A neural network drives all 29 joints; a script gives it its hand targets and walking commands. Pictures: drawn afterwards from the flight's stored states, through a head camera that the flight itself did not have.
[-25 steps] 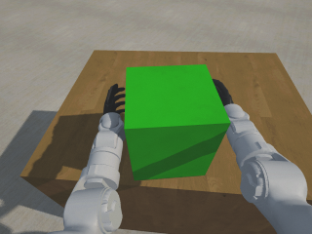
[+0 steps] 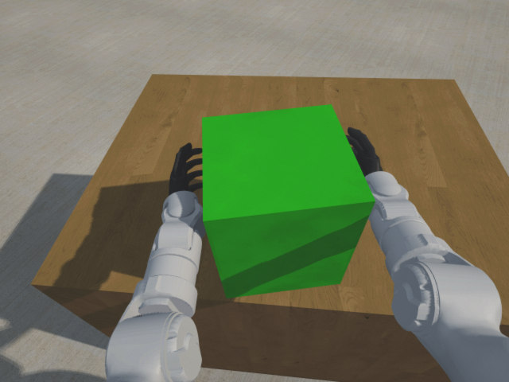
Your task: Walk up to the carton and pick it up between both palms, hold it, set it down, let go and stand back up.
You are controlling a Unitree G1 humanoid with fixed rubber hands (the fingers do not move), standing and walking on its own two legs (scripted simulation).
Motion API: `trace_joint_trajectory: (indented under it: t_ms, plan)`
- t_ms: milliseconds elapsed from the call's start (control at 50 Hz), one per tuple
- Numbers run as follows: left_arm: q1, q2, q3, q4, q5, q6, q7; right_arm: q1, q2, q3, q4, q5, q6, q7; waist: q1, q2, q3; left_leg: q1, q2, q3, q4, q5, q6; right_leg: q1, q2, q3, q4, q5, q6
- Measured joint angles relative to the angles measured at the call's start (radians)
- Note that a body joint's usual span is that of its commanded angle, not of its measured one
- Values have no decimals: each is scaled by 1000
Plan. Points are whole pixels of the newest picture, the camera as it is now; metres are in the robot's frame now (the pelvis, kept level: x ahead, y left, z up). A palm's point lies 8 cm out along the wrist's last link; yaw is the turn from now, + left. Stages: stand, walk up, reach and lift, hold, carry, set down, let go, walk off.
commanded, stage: set down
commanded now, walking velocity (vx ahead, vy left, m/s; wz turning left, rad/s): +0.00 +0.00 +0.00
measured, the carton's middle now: (276, 206) +0.40 +0.04 +0.04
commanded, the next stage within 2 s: none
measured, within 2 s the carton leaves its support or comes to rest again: neither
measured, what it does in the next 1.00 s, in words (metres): stands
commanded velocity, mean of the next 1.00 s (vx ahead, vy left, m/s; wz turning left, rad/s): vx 0.00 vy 0.00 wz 0.00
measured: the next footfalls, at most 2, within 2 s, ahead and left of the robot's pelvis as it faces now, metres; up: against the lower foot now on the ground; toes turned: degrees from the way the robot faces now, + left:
none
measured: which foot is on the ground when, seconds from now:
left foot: down 0.00-1.00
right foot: down 0.00-1.00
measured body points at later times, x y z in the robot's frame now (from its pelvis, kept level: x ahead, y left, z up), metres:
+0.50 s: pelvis +0.00 +0.00 +0.00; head +0.06 +0.00 +0.45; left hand +0.41 +0.19 +0.08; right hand +0.48 -0.13 +0.08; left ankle +0.01 +0.16 -0.74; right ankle -0.01 -0.08 -0.74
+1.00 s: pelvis -0.01 +0.00 +0.00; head +0.05 +0.00 +0.44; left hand +0.38 +0.20 +0.07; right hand +0.46 -0.14 +0.08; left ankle +0.01 +0.16 -0.74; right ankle -0.01 -0.08 -0.74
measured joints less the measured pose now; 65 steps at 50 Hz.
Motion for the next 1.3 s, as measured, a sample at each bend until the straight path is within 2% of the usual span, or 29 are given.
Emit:
trace_joint_trajectory:
  t_ms: [80,140,240,340,480,780,980,1060,1140,1300]
  plan:
    - [-20,0,-2,28,-77,0,44,-1,-28,101,0,191,0,-5,8,0,-9,-10,0,0,0,0,0,-10,0,0,0,2,0]
    - [-37,3,-31,45,-145,7,73,-10,-61,184,0,295,12,-18,18,0,-11,-19,0,0,0,2,-1,-19,0,0,0,4,-1]
    - [-42,8,-84,24,-192,43,89,-27,-102,250,0,372,48,-33,19,0,-15,-42,0,0,0,6,-3,-42,0,0,0,8,-2]
    - [-44,9,-88,-5,-200,63,92,-27,-134,286,0,405,63,-35,19,0,-19,-61,0,0,0,8,-3,-61,0,0,0,10,-3]
    - [-34,10,-88,-31,-200,63,92,-27,-151,330,0,435,63,-36,20,1,-19,-73,0,0,0,9,-3,-73,0,0,0,11,-3]
    - [24,10,-110,-98,-200,70,91,-27,-169,343,0,445,63,-30,21,9,-6,-78,0,0,0,16,-3,-79,0,0,0,18,-3]
    - [75,10,-121,-155,-200,72,81,-26,-190,343,0,432,59,-6,21,9,8,-78,0,0,0,28,-3,-79,0,0,0,30,-3]
    - [121,10,-133,-221,-200,74,81,-18,-191,343,0,431,59,10,21,9,10,-78,0,0,0,32,-3,-79,0,0,0,34,-3]
    - [134,11,-140,-221,-200,79,81,-14,-192,343,0,420,59,20,21,9,10,-78,0,0,0,36,-3,-79,0,0,0,38,-2]
    - [201,11,-155,-314,-205,100,81,35,-201,343,-26,417,58,39,21,9,18,-78,0,0,0,41,-3,-79,0,0,0,43,-2]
